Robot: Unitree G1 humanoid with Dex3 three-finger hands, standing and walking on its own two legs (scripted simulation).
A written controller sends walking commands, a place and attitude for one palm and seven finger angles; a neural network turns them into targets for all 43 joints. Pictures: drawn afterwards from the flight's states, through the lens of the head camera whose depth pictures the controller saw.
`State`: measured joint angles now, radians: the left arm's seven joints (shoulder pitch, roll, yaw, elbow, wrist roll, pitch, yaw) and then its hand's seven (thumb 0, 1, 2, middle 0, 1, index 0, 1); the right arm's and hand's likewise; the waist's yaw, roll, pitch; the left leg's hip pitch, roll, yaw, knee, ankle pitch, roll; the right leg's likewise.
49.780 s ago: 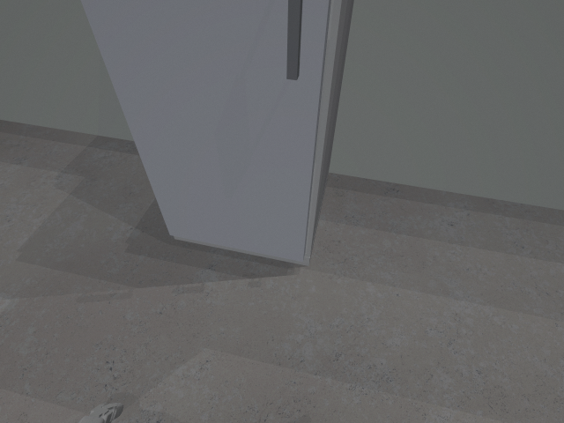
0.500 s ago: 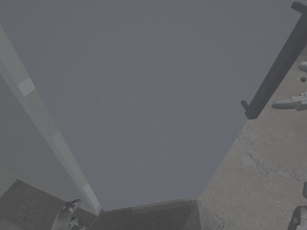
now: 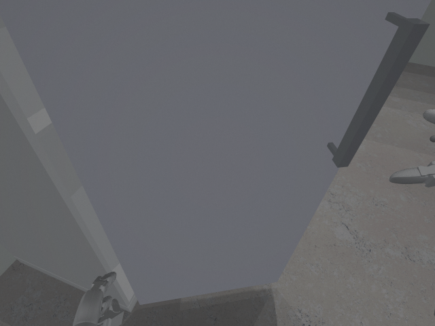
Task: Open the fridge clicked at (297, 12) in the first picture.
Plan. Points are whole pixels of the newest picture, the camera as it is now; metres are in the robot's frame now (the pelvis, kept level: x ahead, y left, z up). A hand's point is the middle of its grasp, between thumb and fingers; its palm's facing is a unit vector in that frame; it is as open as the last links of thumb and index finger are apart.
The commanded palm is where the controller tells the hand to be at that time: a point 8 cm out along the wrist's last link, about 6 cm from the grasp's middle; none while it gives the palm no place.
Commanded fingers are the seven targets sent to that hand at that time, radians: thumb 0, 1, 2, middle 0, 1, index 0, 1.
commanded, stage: slip the hand off the handle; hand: right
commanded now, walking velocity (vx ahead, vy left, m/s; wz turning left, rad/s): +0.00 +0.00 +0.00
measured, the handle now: (363, 100) +0.43 -0.24 +0.24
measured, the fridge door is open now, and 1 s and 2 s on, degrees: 60 60 60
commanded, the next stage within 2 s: draw the hand back to the body in 0.38 s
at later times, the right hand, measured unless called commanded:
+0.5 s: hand out of the picture +0.25 -0.28 +0.25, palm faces +0.46 +0.88 -0.15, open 14.7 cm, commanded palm +0.21 -0.32 +0.25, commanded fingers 0.00 0.55 -0.20 0.25 1.15 0.25 1.15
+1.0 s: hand out of the picture +0.21 -0.29 +0.21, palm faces +0.34 +0.94 -0.04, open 14.6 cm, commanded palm +0.17 -0.32 +0.22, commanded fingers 0.00 0.33 -0.31 0.24 1.02 0.24 1.02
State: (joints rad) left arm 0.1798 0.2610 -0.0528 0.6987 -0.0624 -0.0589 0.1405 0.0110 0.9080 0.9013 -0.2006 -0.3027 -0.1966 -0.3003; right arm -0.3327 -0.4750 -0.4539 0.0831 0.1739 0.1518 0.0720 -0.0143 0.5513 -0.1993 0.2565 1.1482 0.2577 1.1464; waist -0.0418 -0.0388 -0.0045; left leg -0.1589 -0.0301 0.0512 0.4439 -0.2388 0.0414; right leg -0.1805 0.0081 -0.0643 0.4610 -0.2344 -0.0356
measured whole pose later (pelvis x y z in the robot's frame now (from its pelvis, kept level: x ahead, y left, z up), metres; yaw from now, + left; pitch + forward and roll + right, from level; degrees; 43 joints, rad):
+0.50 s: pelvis +0.00 +0.01 +0.00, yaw -1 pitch -6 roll +0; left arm 0.10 0.25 -0.09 0.71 -0.05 -0.07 0.15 0.01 0.91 0.90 -0.20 -0.30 -0.20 -0.30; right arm -0.13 -0.43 -0.46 -0.20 0.21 0.26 0.04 -0.01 0.55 -0.20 0.26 1.15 0.26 1.15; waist -0.09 -0.05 0.01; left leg -0.08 -0.03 0.08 0.42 -0.23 0.06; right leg -0.11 0.01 -0.04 0.44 -0.22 -0.02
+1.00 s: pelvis -0.02 +0.01 +0.00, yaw -2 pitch -8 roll +1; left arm 0.08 0.29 -0.09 0.69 -0.10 -0.09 0.15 0.01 0.91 0.90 -0.20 -0.30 -0.20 -0.30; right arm -0.04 -0.44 -0.48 -0.22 0.34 0.54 0.17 -0.01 0.53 -0.21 0.25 1.14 0.25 1.13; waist -0.10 -0.06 -0.01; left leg -0.08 -0.04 0.08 0.45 -0.24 0.05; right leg -0.13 0.00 -0.03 0.50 -0.24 -0.03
